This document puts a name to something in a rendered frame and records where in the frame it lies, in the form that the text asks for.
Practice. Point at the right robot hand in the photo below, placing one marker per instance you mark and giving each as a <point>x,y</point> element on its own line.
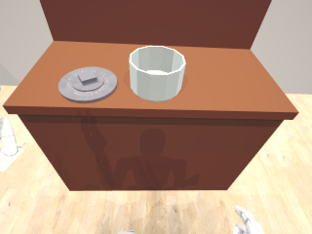
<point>252,227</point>

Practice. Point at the left robot hand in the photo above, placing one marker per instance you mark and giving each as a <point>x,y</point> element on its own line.
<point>9,152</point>

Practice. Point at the pot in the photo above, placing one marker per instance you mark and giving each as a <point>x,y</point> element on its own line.
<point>156,72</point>

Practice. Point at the table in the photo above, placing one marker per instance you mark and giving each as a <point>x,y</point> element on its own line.
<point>200,140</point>

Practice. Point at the lid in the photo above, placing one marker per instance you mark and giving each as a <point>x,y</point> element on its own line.
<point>71,88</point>

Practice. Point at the knob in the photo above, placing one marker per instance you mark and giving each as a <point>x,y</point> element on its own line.
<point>87,77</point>

